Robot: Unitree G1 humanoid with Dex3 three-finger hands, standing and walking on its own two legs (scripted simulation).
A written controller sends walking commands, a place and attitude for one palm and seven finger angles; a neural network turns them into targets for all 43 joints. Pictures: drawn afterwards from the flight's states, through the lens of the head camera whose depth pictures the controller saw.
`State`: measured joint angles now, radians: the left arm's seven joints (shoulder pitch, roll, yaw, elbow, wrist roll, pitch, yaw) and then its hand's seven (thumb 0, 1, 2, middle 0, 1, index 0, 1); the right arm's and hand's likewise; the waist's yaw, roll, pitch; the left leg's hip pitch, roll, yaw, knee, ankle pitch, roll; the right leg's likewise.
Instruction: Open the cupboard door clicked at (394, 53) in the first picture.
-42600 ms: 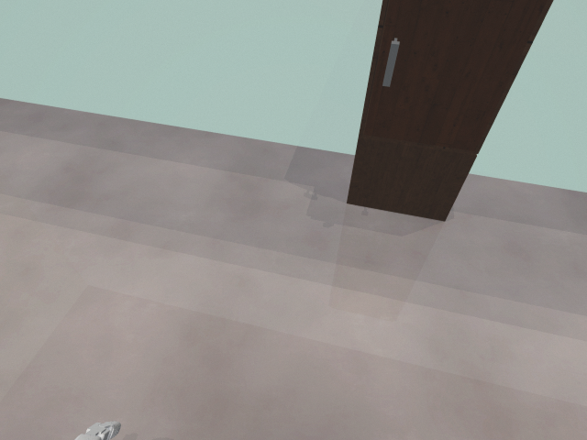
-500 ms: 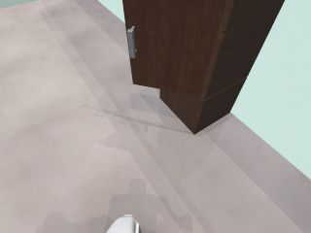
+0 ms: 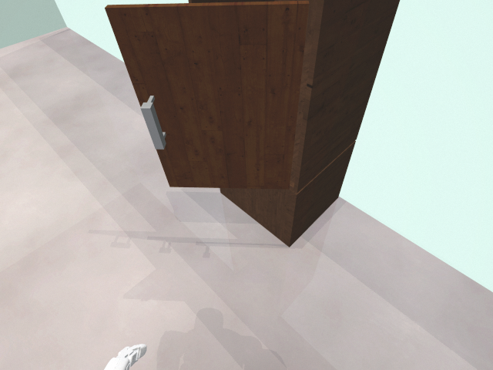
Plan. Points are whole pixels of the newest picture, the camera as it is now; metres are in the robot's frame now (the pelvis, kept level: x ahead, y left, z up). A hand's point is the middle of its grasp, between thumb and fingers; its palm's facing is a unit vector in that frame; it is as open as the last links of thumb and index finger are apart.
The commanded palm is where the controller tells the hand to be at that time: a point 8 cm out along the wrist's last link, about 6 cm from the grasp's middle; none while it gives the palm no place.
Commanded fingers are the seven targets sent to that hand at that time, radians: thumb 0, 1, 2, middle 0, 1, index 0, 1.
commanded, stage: take the last steps up to it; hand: left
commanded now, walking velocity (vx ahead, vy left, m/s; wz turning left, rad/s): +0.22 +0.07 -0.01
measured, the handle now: (156, 122) +0.73 +0.29 -0.03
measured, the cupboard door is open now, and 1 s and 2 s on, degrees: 41 41 41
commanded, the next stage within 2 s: come to a stop and stand still in 0.18 s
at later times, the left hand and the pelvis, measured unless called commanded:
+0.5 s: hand out of the picture +0.09 +0.20 -0.19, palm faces +0.09 -0.99 -0.14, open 7.3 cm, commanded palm none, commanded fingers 0.00 0.90 0.90 -0.20 -0.30 -0.20 -0.30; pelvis +0.13 +0.04 +0.00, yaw +0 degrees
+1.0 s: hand out of the picture +0.12 +0.18 -0.15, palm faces +0.00 -0.97 -0.24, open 7.4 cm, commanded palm none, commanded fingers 0.00 0.90 0.90 -0.20 -0.30 -0.20 -0.30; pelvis +0.09 -0.01 +0.01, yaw -2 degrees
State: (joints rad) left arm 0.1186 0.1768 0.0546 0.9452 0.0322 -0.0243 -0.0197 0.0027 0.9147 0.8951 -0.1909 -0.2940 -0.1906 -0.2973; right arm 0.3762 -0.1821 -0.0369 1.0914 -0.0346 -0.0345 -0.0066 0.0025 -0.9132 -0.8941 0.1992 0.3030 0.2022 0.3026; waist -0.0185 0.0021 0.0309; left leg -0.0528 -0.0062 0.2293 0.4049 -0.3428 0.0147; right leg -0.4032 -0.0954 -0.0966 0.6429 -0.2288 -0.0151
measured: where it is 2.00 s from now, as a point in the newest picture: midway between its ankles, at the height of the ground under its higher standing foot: outside the picture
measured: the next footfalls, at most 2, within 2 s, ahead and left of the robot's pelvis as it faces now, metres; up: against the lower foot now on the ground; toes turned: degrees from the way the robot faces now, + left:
right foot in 0.02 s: +0.10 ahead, -0.10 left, +0.00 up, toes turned -7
left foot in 0.40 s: +0.24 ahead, +0.15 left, +0.00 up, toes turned +6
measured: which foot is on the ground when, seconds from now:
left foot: down 0.00-0.02, up 0.04-0.38, down 0.40-0.86, up 0.88-1.00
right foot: up 0.00-0.00, down 0.02-0.46, up 0.48-0.84, down 0.86-1.00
